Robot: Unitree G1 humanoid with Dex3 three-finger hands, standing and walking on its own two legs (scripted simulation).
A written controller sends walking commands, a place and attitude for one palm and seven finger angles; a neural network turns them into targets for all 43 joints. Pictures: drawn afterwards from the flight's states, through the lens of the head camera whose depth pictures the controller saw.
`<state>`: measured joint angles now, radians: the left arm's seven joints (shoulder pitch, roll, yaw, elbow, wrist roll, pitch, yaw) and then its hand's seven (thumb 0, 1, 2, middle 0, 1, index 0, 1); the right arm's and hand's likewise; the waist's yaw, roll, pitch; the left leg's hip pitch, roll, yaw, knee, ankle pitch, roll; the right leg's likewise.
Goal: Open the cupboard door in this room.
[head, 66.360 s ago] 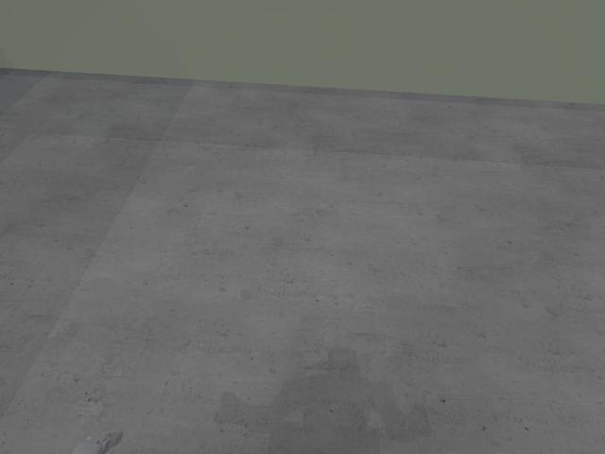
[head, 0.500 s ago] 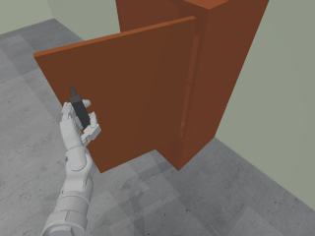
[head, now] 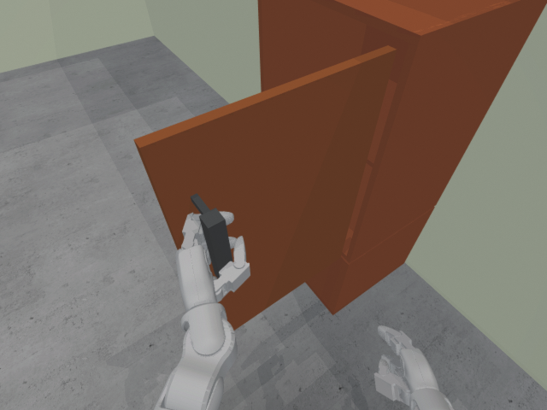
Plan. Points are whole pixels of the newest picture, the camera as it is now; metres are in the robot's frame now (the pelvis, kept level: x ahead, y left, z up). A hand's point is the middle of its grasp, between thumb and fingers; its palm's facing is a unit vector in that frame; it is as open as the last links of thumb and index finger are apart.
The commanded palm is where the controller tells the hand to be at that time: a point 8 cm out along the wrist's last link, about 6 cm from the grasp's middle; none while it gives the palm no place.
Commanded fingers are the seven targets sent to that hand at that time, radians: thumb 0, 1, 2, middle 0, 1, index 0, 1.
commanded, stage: open thumb and fingers to let go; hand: left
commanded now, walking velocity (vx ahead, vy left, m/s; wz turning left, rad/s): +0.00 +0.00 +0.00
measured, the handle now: (212, 239) +0.33 +0.12 +0.09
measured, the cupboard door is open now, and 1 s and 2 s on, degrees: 91 91 90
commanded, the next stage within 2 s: slide the hand sideways off the handle in 0.66 s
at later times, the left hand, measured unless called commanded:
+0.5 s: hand (233, 265) +0.29 +0.08 +0.08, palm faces +0.34 -0.94 +0.00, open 14.1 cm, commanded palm +0.25 +0.13 +0.08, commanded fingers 0.00 -0.50 0.30 -0.20 -0.60 -0.20 -0.60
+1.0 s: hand (218, 286) +0.26 +0.10 +0.08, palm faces -0.18 -0.98 -0.04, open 16.2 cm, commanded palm +0.25 +0.14 +0.08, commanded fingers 0.00 -0.50 0.30 -0.15 -0.30 -0.15 -0.30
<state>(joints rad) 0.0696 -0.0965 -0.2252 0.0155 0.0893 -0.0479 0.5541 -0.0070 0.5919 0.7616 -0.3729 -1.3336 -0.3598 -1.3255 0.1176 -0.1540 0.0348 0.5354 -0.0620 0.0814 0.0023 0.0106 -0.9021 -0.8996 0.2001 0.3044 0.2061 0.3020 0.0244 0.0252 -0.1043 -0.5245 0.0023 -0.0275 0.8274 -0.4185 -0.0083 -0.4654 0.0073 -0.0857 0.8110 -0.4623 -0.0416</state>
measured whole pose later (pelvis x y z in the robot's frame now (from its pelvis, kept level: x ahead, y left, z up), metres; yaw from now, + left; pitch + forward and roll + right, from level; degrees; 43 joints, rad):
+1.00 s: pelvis -0.03 +0.02 +0.00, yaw -1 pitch +4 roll -1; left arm -0.03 0.14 -0.14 0.21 -0.14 -0.22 -0.06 -0.02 -0.50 0.30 -0.22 -0.38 -0.14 -0.38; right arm 0.23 -0.21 0.05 0.58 0.01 -0.01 -0.05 0.01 -0.90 -0.90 0.20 0.30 0.21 0.30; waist 0.01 0.05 -0.06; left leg -0.51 -0.01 -0.01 0.80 -0.37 0.02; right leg -0.45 0.00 -0.07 0.78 -0.40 -0.02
